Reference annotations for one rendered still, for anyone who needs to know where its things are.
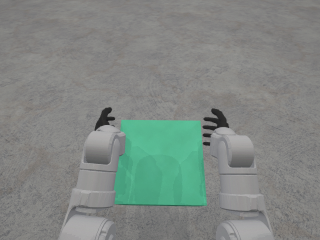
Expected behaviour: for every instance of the left robot upper arm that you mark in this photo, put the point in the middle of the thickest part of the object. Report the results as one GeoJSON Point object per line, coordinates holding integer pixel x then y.
{"type": "Point", "coordinates": [85, 227]}

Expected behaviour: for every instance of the right robot hand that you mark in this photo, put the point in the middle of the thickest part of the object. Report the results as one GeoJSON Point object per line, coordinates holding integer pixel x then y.
{"type": "Point", "coordinates": [221, 121]}

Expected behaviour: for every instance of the robot right forearm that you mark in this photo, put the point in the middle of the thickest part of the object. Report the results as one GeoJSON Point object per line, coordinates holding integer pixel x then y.
{"type": "Point", "coordinates": [237, 167]}

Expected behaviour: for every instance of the right robot upper arm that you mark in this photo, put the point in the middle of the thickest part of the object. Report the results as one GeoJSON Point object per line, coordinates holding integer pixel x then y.
{"type": "Point", "coordinates": [245, 229]}

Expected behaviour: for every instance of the carton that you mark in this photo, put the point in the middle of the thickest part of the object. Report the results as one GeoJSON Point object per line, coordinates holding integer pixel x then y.
{"type": "Point", "coordinates": [163, 164]}

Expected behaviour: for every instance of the robot left forearm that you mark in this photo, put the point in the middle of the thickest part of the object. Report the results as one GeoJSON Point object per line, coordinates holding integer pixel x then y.
{"type": "Point", "coordinates": [94, 191]}

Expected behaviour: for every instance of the left robot hand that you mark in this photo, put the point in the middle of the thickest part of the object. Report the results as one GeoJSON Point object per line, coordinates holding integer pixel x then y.
{"type": "Point", "coordinates": [103, 120]}

